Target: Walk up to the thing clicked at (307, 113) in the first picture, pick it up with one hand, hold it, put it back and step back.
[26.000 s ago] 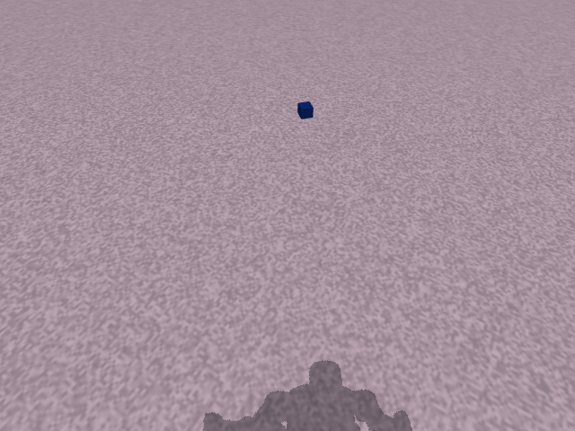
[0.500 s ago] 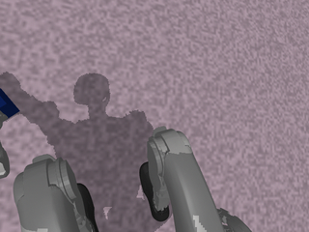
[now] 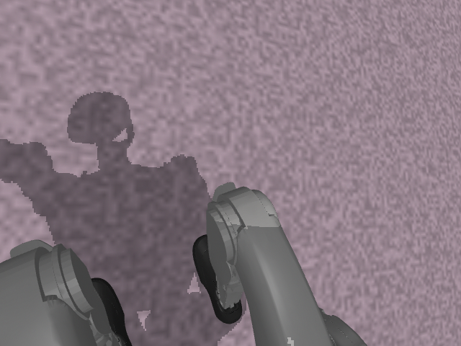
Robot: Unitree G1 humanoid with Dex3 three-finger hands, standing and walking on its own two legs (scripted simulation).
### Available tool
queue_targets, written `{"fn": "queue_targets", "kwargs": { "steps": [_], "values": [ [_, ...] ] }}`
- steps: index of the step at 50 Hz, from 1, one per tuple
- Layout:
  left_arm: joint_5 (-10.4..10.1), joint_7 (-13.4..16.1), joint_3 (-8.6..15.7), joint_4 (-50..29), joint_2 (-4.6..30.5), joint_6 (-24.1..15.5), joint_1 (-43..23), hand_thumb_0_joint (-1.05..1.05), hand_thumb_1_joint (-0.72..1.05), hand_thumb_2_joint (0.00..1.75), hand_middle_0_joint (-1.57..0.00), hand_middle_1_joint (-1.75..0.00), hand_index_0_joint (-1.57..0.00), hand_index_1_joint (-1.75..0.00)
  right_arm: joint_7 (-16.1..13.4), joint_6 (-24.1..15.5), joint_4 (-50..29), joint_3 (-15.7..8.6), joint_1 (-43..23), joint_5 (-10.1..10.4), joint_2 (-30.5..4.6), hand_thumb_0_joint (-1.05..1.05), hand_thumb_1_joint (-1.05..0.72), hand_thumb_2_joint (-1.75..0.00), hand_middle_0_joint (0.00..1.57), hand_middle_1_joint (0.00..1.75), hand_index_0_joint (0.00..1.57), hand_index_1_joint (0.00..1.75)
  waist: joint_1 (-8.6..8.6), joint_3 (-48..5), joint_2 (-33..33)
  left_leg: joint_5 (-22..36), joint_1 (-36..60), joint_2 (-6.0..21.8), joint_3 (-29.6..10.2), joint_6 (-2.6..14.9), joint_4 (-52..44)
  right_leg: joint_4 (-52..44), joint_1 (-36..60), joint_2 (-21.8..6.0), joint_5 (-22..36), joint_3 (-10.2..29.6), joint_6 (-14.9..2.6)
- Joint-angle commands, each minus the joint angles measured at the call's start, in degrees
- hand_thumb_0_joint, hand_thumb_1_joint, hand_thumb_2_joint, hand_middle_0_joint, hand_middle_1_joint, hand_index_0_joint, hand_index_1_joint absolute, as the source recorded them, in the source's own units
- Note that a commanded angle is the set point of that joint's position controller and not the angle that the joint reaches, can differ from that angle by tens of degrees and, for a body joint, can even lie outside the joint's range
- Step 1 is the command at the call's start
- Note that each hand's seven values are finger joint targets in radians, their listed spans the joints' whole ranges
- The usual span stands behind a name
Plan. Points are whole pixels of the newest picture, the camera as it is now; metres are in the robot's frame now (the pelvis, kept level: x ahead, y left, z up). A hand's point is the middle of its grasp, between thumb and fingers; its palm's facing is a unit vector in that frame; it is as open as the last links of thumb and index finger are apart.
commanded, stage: rest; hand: left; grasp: from above
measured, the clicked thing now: out of the picture +0.46 +0.33 -0.25
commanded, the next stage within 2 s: open in 0.58 s
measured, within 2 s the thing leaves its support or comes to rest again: rests again in 0.84 s
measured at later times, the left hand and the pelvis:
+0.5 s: hand out of the picture +0.47 +0.32 -0.23, palm faces -0.32 -0.29 -0.90, open 10.8 cm; pelvis +0.00 +0.00 +0.00, yaw -2 degrees
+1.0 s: hand out of the picture +0.47 +0.33 -0.23, palm faces -0.33 -0.29 -0.90, open 11.9 cm; pelvis +0.00 +0.00 +0.00, yaw -3 degrees
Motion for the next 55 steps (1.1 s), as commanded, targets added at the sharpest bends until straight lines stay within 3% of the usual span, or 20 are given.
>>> {"fn": "queue_targets", "kwargs": {
  "steps": [1, 5, 9, 14, 15, 18, 19, 22, 27, 30, 32, 34, 35, 36, 37, 41, 43, 45, 51, 55],
  "values": [
    [1.0, 3.4, 0.5, -6.4, 17.5, -0.4, -16.8, 0.00, 0.48, 0.71, -1.04, -0.45, -0.99, -0.49, -0.2, -0.5, 1.4, -4.0, 15.6, -0.2, -17.5, 0.00, -0.90, -0.90, 0.20, 0.30, 0.20, 0.30, -1.47, -41.7, 24.6, 16.1, 30.7, -0.6, 3.1, 0.23, -12.7, -12.3, 22.5, 2.4, 17.4, -4.1, -2.05],
    [0.5, 4.4, -2.0, -5.4, 15.2, -0.7, -18.2, 0.00, 0.48, 0.70, -1.03, -0.45, -0.99, -0.49, 0.2, -1.6, 0.7, -3.0, 14.0, -0.4, -17.4, 0.00, -0.90, -0.90, 0.20, 0.30, 0.20, 0.30, -2.61, -39.9, 25.0, 13.8, 30.0, -0.6, 2.9, 0.27, -12.4, -12.6, 21.2, 2.7, 15.8, -4.5, -2.04],
    [0.6, 5.5, 0.6, -5.4, 19.3, -0.8, -18.2, 0.00, 0.48, 0.73, -1.05, -0.43, -1.00, -0.48, 0.3, -2.5, 0.9, -2.8, 15.1, -0.8, -18.8, 0.00, -0.90, -0.90, 0.20, 0.30, 0.20, 0.30, -2.79, -39.4, 25.2, 14.3, 30.0, -0.4, 2.9, 0.18, -12.2, -12.6, 22.1, 2.6, 16.0, -4.8, -1.80],
    [0.6, 5.5, -2.0, -5.4, 17.5, -0.9, -19.1, 0.00, 0.48, 0.75, -1.04, -0.47, -0.99, -0.52, 1.0, -3.5, -0.2, -1.6, 14.0, -1.0, -18.3, 0.00, -0.91, -0.90, 0.20, 0.30, 0.20, 0.30, -3.60, -39.2, 26.8, 16.4, 32.0, -0.1, 2.3, -0.12, -11.6, -12.3, 23.2, 2.8, 18.2, -5.2, -1.81],
    [0.2, 6.2, 0.1, -5.0, 20.5, -0.9, -17.7, 0.00, 0.50, 0.71, -1.03, -0.47, -0.99, -0.51, 0.9, -3.6, 0.4, -1.9, 14.1, -1.0, -19.2, 0.00, -0.91, -0.90, 0.20, 0.30, 0.20, 0.30, -2.67, -40.7, 26.7, 15.8, 31.3, 0.0, 2.3, 0.00, -11.7, -12.4, 24.1, 3.0, 18.0, -5.1, -1.80],
    [0.0, 5.9, -2.2, -4.9, 18.4, -0.8, -18.3, 0.00, 0.51, 0.73, -1.06, -0.47, -1.01, -0.51, 1.4, -3.7, 0.5, -1.2, 14.0, -1.0, -18.4, 0.00, -0.91, -0.90, 0.20, 0.30, 0.20, 0.30, -3.52, -39.5, 26.7, 17.1, 30.9, 0.1, 2.7, 0.10, -11.1, -12.7, 25.2, 3.1, 19.5, -4.9, -1.53],
    [0.2, 6.1, -1.2, -5.9, 20.0, -0.7, -17.9, 0.00, 0.50, 0.74, -1.04, -0.47, -1.00, -0.51, 1.3, -3.8, 0.0, -1.3, 13.8, -0.9, -18.9, 0.00, -0.91, -0.90, 0.20, 0.30, 0.20, 0.30, -2.85, -41.2, 27.5, 17.8, 31.7, 0.1, 2.5, -0.05, -11.4, -12.7, 25.7, 3.3, 19.8, -5.1, -1.67],
    [-0.4, 6.1, -1.9, -5.4, 19.1, -0.2, -17.0, 0.00, 0.49, 0.74, -1.04, -0.47, -0.99, -0.51, 1.5, -3.8, -0.1, -0.9, 13.7, -0.8, -18.8, 0.00, -0.91, -0.90, 0.20, 0.30, 0.20, 0.30, -3.03, -40.3, 27.8, 19.0, 32.7, 0.1, 2.2, -0.21, -11.6, -12.5, 26.3, 3.2, 20.8, -5.2, -1.70],
    [-0.8, 6.9, -1.8, -4.0, 19.6, 0.3, -17.1, 0.00, 0.44, 0.73, -0.99, -0.48, -0.95, -0.52, 1.7, -3.9, -1.0, -0.3, 12.6, -0.6, -19.2, 0.00, -0.91, -0.90, 0.20, 0.30, 0.20, 0.30, -3.32, -39.8, 27.2, 18.0, 31.6, 0.4, 1.5, -0.21, -11.9, -12.6, 25.5, 3.6, 19.9, -5.7, -1.81],
    [-0.6, 6.7, -2.8, -2.2, 19.5, 0.5, -18.6, 0.00, 0.42, 0.73, -0.97, -0.49, -0.93, -0.53, 1.8, -4.4, -0.8, 0.3, 13.0, -0.9, -19.8, 0.00, -0.91, -0.90, 0.20, 0.30, 0.20, 0.30, -5.23, -36.1, 25.8, 16.1, 29.3, 0.4, 1.4, 0.27, -11.2, -12.9, 23.7, 3.6, 18.7, -5.7, -1.55],
    [-0.9, 7.1, -1.0, -0.9, 22.0, 0.4, -17.7, 0.00, 0.40, 0.71, -0.95, -0.48, -0.91, -0.52, 1.6, -4.6, -0.6, 0.3, 12.9, -0.8, -20.6, 0.00, -0.91, -0.90, 0.20, 0.30, 0.20, 0.30, -4.70, -35.6, 25.2, 14.1, 27.9, 0.4, 1.2, 0.25, -11.9, -13.2, 23.9, 3.6, 16.6, -5.7, -1.63],
    [-1.0, 6.8, -1.8, -0.8, 21.2, 0.1, -18.3, 0.00, 0.39, 0.68, -0.94, -0.47, -0.91, -0.50, 1.4, -4.9, -1.2, 0.8, 12.0, -0.8, -20.4, 0.00, -0.91, -0.90, 0.20, 0.30, 0.20, 0.30, -5.08, -34.7, 26.0, 12.9, 28.9, 0.5, 0.7, -0.03, -12.7, -13.0, 22.5, 3.5, 15.3, -6.2, -1.84],
    [-0.8, 6.6, -3.4, -0.5, 19.4, 0.0, -18.8, 0.00, 0.31, 0.69, -0.86, -0.51, -0.83, -0.54, 1.4, -5.0, -1.7, 1.1, 11.6, -0.9, -19.9, 0.00, -0.90, -0.90, 0.20, 0.30, 0.20, 0.30, -5.67, -34.7, 26.3, 12.9, 29.4, 0.5, 0.6, -0.05, -12.5, -13.0, 23.0, 3.8, 15.6, -6.2, -1.87],
    [-0.5, 6.7, -0.9, -0.8, 23.1, -0.2, -18.3, 0.00, 0.23, 0.68, -0.78, -0.54, -0.75, -0.56, 1.1, -5.0, -1.1, 0.7, 12.1, -0.8, -21.0, 0.00, -0.90, -0.90, 0.20, 0.30, 0.20, 0.30, -5.25, -35.3, 26.2, 12.3, 29.8, 0.7, 0.3, -0.16, -12.7, -12.8, 22.6, 3.6, 14.9, -6.6, -1.87],
    [0.0, 6.2, -2.0, -1.0, 22.3, -0.4, -18.8, 0.00, 0.15, 0.67, -0.70, -0.54, -0.67, -0.57, 1.1, -5.1, -1.5, 0.9, 11.8, -0.8, -20.8, 0.00, -0.90, -0.90, 0.20, 0.30, 0.20, 0.30, -5.38, -34.1, 27.0, 11.7, 29.4, 0.6, 0.3, -0.22, -12.7, -12.5, 21.9, 3.4, 14.3, -6.4, -1.99],
    [0.4, 5.8, -0.8, -1.6, 23.5, -1.1, -18.8, 0.00, -0.15, 0.67, -0.49, -0.59, -0.47, -0.61, 0.9, -5.0, -1.2, 0.9, 12.7, -1.2, -20.7, 0.00, -0.89, -0.90, 0.20, 0.30, 0.20, 0.30, -6.37, -33.4, 26.4, 11.6, 29.2, 0.5, 0.5, -0.02, -12.1, -12.9, 22.7, 3.2, 14.5, -6.5, -1.71],
    [0.3, 5.3, -2.2, -1.8, 21.8, -1.2, -19.2, 0.00, -0.22, 0.72, -0.45, -0.62, -0.42, -0.65, 0.9, -5.3, -1.6, 0.8, 12.6, -1.2, -20.7, 0.00, -0.90, -0.90, 0.20, 0.30, 0.20, 0.30, -6.80, -33.0, 26.3, 12.0, 29.6, 0.6, 0.4, -0.06, -11.9, -13.1, 22.2, 3.3, 14.9, -6.6, -1.65],
    [0.4, 5.4, -0.9, -1.6, 23.3, -1.2, -17.8, 0.00, -0.24, 0.75, -0.43, -0.64, -0.40, -0.67, 0.8, -5.1, -1.5, 0.8, 13.7, -1.1, -20.9, 0.00, -0.89, -0.90, 0.20, 0.30, 0.20, 0.30, -6.10, -34.7, 26.7, 14.4, 30.7, 0.7, 0.3, -0.31, -12.1, -13.2, 24.0, 3.3, 16.9, -6.8, -1.63],
    [-0.8, 4.6, -4.5, -1.7, 19.2, -0.5, -16.0, 0.00, -0.36, 0.83, -0.31, -0.74, -0.29, -0.77, 1.3, -5.1, -1.4, 0.7, 13.6, -0.9, -20.4, 0.00, -0.89, -0.90, 0.20, 0.30, 0.20, 0.30, -5.24, -35.9, 28.4, 17.9, 33.1, 0.8, -0.1, -0.87, -12.7, -12.7, 24.7, 3.7, 19.5, -7.0, -1.92],
    [-1.6, 4.7, -3.9, -2.5, 20.9, -0.3, -16.1, 0.00, -0.45, 0.90, -0.23, -0.82, -0.20, -0.85, 1.4, -5.1, -1.6, 1.1, 13.5, -0.4, -20.5, 0.00, -0.89, -0.90, 0.20, 0.30, 0.20, 0.30, -4.38, -35.8, 26.6, 17.0, 30.0, 0.7, 0.6, -0.26, -12.2, -13.4, 25.3, 3.9, 19.1, -6.5, -1.65]
  ]
}}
